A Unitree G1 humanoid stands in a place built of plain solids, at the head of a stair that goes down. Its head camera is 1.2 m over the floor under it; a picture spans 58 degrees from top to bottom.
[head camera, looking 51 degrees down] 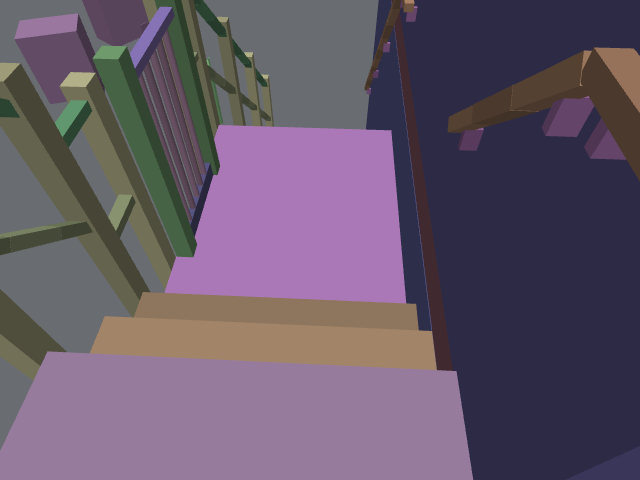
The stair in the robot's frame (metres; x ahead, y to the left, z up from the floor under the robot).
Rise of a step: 0.21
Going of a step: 0.24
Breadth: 1.20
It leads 3 degrees to the right of straight ahead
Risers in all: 3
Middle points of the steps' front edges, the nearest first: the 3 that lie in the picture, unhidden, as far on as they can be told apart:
0.52 0.21 0.00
0.76 0.19 -0.21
0.99 0.18 -0.43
